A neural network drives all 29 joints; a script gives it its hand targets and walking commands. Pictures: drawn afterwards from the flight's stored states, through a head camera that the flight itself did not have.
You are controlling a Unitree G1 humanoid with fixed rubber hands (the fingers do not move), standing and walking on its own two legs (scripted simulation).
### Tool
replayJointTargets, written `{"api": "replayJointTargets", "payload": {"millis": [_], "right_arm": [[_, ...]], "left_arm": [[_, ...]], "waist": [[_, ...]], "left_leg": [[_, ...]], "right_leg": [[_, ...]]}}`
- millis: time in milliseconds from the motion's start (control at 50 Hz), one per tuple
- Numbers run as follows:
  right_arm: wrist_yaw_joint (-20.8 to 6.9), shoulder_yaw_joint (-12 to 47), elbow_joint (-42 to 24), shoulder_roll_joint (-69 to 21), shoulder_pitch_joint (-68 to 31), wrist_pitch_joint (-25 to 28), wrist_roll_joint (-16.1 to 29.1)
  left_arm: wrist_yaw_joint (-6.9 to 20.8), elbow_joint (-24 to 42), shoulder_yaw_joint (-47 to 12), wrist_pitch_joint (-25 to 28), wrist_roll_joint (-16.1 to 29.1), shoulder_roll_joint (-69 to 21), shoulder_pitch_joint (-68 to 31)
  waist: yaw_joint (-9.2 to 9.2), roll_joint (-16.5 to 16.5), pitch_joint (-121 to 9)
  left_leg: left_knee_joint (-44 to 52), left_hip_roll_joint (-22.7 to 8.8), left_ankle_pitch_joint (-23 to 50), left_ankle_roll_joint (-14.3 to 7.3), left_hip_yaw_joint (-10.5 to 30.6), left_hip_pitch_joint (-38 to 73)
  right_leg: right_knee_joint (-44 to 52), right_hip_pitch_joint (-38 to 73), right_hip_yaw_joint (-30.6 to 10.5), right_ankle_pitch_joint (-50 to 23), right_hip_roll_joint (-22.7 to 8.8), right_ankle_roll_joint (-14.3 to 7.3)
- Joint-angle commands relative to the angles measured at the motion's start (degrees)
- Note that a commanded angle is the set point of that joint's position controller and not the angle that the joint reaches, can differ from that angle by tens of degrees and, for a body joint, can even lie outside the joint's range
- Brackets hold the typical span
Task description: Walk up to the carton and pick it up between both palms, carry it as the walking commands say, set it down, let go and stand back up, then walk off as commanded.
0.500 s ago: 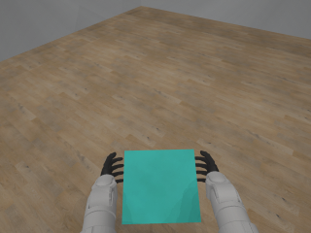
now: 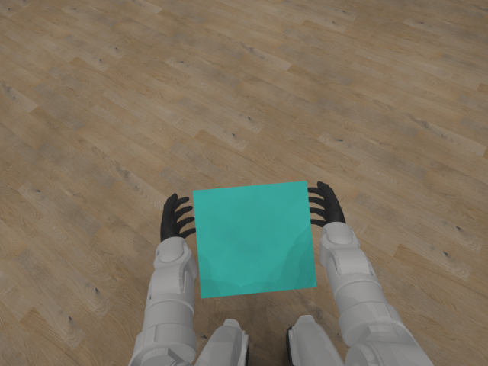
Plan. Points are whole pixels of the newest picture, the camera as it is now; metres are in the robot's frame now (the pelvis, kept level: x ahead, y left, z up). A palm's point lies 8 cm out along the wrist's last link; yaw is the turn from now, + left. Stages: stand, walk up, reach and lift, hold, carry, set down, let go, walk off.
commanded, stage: set down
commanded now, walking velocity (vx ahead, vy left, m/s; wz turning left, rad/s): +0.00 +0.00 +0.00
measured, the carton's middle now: (251, 230) +0.38 +0.04 -0.16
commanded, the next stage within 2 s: none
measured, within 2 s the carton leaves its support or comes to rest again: neither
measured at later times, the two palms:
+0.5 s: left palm (182, 242) +0.35 +0.18 -0.14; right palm (315, 227) +0.39 -0.09 -0.15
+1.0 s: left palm (189, 244) +0.37 +0.19 -0.23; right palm (306, 231) +0.41 -0.08 -0.24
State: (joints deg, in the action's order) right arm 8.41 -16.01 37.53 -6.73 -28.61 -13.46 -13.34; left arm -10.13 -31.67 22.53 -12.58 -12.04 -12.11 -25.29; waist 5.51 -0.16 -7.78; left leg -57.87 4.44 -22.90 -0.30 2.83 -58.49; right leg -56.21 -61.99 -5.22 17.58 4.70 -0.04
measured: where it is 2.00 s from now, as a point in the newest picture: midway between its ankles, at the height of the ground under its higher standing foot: outside the picture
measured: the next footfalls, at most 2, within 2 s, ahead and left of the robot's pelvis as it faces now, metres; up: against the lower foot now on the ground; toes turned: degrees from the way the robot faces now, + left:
none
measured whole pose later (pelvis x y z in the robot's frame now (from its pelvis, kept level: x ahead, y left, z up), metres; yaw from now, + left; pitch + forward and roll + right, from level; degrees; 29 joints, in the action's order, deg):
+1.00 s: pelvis -0.04 -0.01 -0.17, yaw +2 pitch +38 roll +2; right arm 14.7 -13.8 43.3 -2.0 -48.4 -15.7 -8.2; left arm -15.0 -39.2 20.6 -13.9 -3.7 -3.4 -44.9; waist 5.4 -1.2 -10.6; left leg -97.2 7.6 -32.6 1.7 2.5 -102.7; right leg -94.9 -106.5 -4.0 26.3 7.1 1.2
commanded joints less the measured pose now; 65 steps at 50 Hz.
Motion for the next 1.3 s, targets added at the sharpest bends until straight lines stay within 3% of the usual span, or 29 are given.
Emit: {"api": "replayJointTargets", "payload": {"millis": [0,20,80,100,120,140,200,380,420,440,500,520,620,640,660,680,780,800,920,940,960,980,1020,1100,1120,1180,1200,1240,1280], "right_arm": [[-16.1,33.1,-3.3,-59.0,-36.8,3.3,6.4],[-15.4,34.0,-4.3,-60.0,-36.1,3.7,6.2],[-15.6,35.3,-2.1,-59.4,-34.3,2.9,7.0],[-15.3,32.7,-1.9,-58.6,-35.3,3.1,6.3],[-14.8,35.8,-4.1,-59.4,-37.4,2.9,7.5],[-14.4,34.0,-3.6,-58.9,-36.1,2.9,6.4],[-14.0,36.8,-7.1,-59.8,-42.7,2.7,9.8],[-12.9,30.1,-0.9,-55.9,-44.2,3.0,6.3],[-12.7,33.0,-2.4,-56.8,-43.3,2.5,8.5],[-12.6,31.6,0.2,-57.8,-45.0,2.1,8.5],[-12.0,31.4,-3.3,-56.1,-51.6,2.9,9.1],[-12.2,32.9,-0.9,-58.6,-48.8,2.4,9.4],[-11.5,29.7,1.0,-57.2,-46.6,3.9,8.3],[-11.3,31.4,-1.0,-55.6,-49.3,3.9,9.4],[-11.4,33.1,-3.2,-57.7,-53.2,3.9,11.0],[-11.1,30.6,1.1,-54.3,-53.3,3.4,9.8],[-10.6,32.0,0.1,-54.6,-54.5,2.4,11.4],[-10.3,30.7,0.3,-55.1,-55.0,2.9,10.2],[-10.1,31.4,-2.0,-54.5,-61.3,2.5,11.9],[-9.6,30.1,-2.7,-54.4,-61.2,2.5,11.0],[-9.6,33.6,-4.5,-55.2,-65.9,2.2,13.6],[-9.3,30.8,-1.3,-55.0,-61.8,1.6,11.6],[-9.6,28.3,0.9,-53.9,-61.9,1.5,9.9],[-10.1,26.1,2.6,-52.9,-65.2,1.6,10.1],[-10.2,24.9,4.0,-51.8,-66.9,1.6,9.8],[-10.2,27.9,-0.6,-52.0,-67.9,2.3,12.1],[-9.7,26.6,1.6,-53.2,-66.4,2.3,11.7],[-9.9,27.9,-0.9,-51.5,-70.2,2.4,12.3],[-10.2,25.6,5.3,-52.1,-67.7,1.2,11.5]], "left_arm": [[22.1,-1.5,-33.0,0.9,6.2,-50.4,-35.7],[22.7,-2.0,-34.9,1.1,8.1,-50.0,-34.7],[22.3,1.4,-34.3,1.1,9.4,-48.2,-38.3],[22.9,0.9,-37.0,0.7,9.6,-47.0,-43.3],[22.6,1.1,-36.5,1.1,10.6,-49.1,-41.2],[23.0,2.9,-36.8,0.9,11.1,-47.4,-42.8],[23.1,-3.2,-32.9,-0.2,9.2,-47.6,-38.8],[21.9,-4.7,-33.7,-0.2,11.7,-47.5,-45.7],[21.9,-2.8,-33.3,-0.2,12.0,-46.2,-44.4],[21.8,-1.2,-33.6,0.4,13.6,-45.2,-50.6],[21.4,-4.4,-31.3,0.3,12.1,-44.3,-51.0],[20.7,-3.0,-31.4,0.4,11.6,-46.9,-49.0],[20.0,0.7,-34.3,1.5,13.0,-45.2,-54.3],[20.5,-0.7,-34.0,1.6,12.9,-44.8,-53.8],[20.2,-0.9,-34.4,1.7,15.1,-45.6,-53.7],[20.1,-4.6,-30.7,1.1,11.7,-43.0,-52.3],[19.2,-2.3,-32.7,0.3,13.9,-44.9,-54.4],[19.7,-2.9,-33.7,0.4,14.2,-44.3,-58.7],[19.7,-1.9,-31.5,0.5,14.0,-41.3,-59.9],[20.2,-1.1,-33.8,0.2,15.3,-41.0,-61.8],[19.5,-3.9,-31.1,0.0,15.0,-42.4,-58.8],[19.4,-0.6,-33.4,0.0,16.5,-43.1,-64.8],[20.1,-1.5,-30.8,-0.3,13.7,-41.1,-64.3],[19.3,-7.1,-28.7,-0.9,13.9,-42.2,-64.4],[19.3,-8.8,-27.2,-1.3,12.4,-43.0,-64.5],[19.1,-1.7,-32.1,0.0,16.4,-43.4,-69.5],[18.8,1.3,-34.0,0.6,18.0,-43.1,-71.7],[18.6,-6.1,-29.9,-0.2,14.9,-41.0,-67.3],[18.4,-4.4,-29.2,-0.3,14.6,-38.8,-70.4]], "waist": [[1.85,-2.3,-43.2],[-0.14,-7.5,-48.2],[1.58,-4.1,-49.2],[-2.40,-2.7,-47.8],[2.42,-4.3,-52.2],[-0.43,-4.6,-51.1],[4.62,-3.1,-52.5],[-0.81,-3.7,-51.3],[2.15,-3.0,-55.0],[-1.02,-7.0,-53.6],[0.33,-5.6,-54.6],[3.26,-5.0,-55.7],[-1.03,-3.6,-58.7],[1.45,-1.0,-61.0],[-0.31,-6.6,-60.7],[3.33,-3.2,-56.4],[2.84,-4.4,-59.6],[-0.02,-3.5,-60.7],[3.48,-6.2,-65.6],[-0.01,-4.7,-64.2],[4.60,-7.9,-64.9],[-0.50,-6.7,-65.7],[2.95,-5.4,-62.5],[0.42,-5.9,-59.2],[3.07,-4.5,-59.0],[0.85,-3.4,-68.6],[-2.81,-5.0,-68.6],[2.75,-3.8,-65.2],[1.69,-7.6,-62.7]], "left_leg": [[4.5,2.8,10.8,1.6,-0.7,6.6],[3.2,3.1,14.0,1.5,-0.9,8.1],[0.5,3.2,16.0,2.3,-1.1,7.0],[0.4,3.3,12.6,2.3,-1.1,3.7],[-1.0,3.6,13.7,2.6,-1.7,3.3],[-1.5,4.0,13.6,2.6,-1.7,1.7],[-4.6,3.9,10.4,2.0,-2.4,-0.2],[-9.2,4.7,9.6,2.8,-0.8,-5.4],[-11.3,4.9,11.9,3.2,-2.4,-6.5],[-10.9,4.2,8.9,2.2,-1.0,-6.6],[-13.9,4.6,5.6,1.8,-1.4,-9.4],[-13.5,5.2,10.7,2.5,-2.3,-8.0],[-16.9,5.4,13.0,3.4,-1.8,-9.8],[-18.8,5.5,13.2,3.4,-3.6,-10.5],[-18.3,5.8,13.4,2.9,-2.5,-11.4],[-19.4,5.4,9.7,3.0,-2.9,-12.9],[-20.8,5.6,7.2,3.0,-3.4,-14.3],[-22.7,5.4,7.7,2.9,-3.9,-16.1],[-26.0,5.9,10.5,2.8,-4.1,-18.2],[-25.6,5.7,7.6,2.8,-4.3,-19.0],[-26.3,5.7,5.9,1.9,-4.2,-17.7],[-26.2,5.9,4.4,2.6,-4.5,-18.4],[-27.6,6.1,3.2,3.1,-5.2,-24.3],[-27.6,5.3,2.0,2.3,-4.6,-20.5],[-28.4,5.8,1.3,2.7,-5.3,-22.9],[-32.6,5.8,8.3,3.2,-6.0,-21.5],[-31.2,5.3,9.1,3.2,-4.0,-19.5],[-32.5,5.9,5.0,2.8,-6.4,-24.0],[-32.0,5.1,2.7,2.3,-4.5,-25.2]], "right_leg": [[0.7,28.0,-0.4,-9.0,2.3,-0.3],[1.4,28.7,-0.2,-12.0,2.6,0.6],[-2.4,24.9,-0.6,-11.5,3.0,-0.1],[-3.0,22.7,0.6,-11.0,3.1,0.2],[-3.1,26.6,0.0,-11.1,2.8,0.4],[-3.0,26.8,-0.2,-12.0,3.1,0.2],[-6.6,23.2,-0.4,-7.7,2.6,0.5],[-13.3,11.4,3.2,-5.9,4.0,0.3],[-13.8,16.9,0.8,-9.1,3.4,0.3],[-15.4,11.3,2.9,-6.1,4.4,1.0],[-16.9,11.0,2.4,-2.4,3.9,0.5],[-16.8,11.9,2.4,-6.0,4.1,0.6],[-20.7,7.7,3.2,-10.0,5.0,0.6],[-21.2,8.3,2.4,-10.5,4.6,0.4],[-21.2,9.8,3.9,-10.3,5.1,1.3],[-22.0,4.9,2.3,-4.8,4.2,0.7],[-24.5,4.6,3.9,-2.6,4.9,0.9],[-24.3,4.6,3.1,-5.2,4.9,0.7],[-29.2,3.2,4.1,-6.9,5.8,1.6],[-27.9,3.4,4.2,-5.2,5.2,1.8],[-29.4,2.1,5.1,-1.3,5.1,2.0],[-29.1,3.0,5.6,-1.0,5.6,1.4],[-29.9,1.5,3.9,-1.7,5.5,0.8],[-32.2,-6.9,6.3,1.7,5.3,1.4],[-31.9,-7.4,5.9,4.2,5.1,0.8],[-34.2,-3.3,4.7,-4.3,5.6,0.5],[-36.4,-5.2,6.9,-5.9,5.6,1.4],[-35.4,-6.8,5.8,-1.5,5.2,1.4],[-37.0,-8.8,6.7,1.8,5.3,1.6]]}}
